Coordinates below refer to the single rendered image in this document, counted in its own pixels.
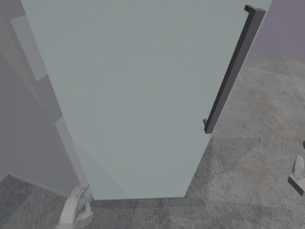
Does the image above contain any fridge door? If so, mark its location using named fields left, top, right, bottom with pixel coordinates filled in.
left=21, top=0, right=273, bottom=200

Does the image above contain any robot right hand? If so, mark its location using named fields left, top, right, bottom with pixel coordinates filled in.
left=288, top=140, right=305, bottom=197

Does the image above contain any handle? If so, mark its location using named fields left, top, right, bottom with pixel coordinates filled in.
left=203, top=5, right=266, bottom=134

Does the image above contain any robot left hand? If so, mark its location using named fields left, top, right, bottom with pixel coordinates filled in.
left=56, top=182, right=93, bottom=229

